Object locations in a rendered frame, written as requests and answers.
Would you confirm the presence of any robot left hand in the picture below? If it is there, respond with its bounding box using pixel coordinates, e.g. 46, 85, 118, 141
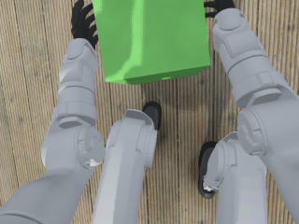
71, 0, 99, 50

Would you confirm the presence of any left robot foot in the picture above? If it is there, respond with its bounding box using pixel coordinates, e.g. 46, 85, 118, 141
142, 101, 162, 132

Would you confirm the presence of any left robot shin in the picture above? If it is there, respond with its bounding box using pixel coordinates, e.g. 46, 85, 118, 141
106, 109, 155, 152

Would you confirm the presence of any robot right forearm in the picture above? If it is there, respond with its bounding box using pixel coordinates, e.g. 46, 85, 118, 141
212, 7, 299, 108

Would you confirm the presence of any robot right hand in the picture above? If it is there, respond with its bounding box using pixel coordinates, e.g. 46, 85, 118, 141
204, 0, 235, 18

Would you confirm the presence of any robot right upper arm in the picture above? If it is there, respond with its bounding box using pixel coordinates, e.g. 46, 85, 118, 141
236, 97, 299, 224

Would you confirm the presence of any robot left upper arm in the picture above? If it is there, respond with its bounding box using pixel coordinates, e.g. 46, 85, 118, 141
0, 124, 106, 224

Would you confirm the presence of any carton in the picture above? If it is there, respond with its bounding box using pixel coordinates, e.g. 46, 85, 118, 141
92, 0, 211, 86

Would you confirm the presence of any robot left forearm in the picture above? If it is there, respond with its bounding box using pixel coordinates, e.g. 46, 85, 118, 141
41, 38, 99, 160

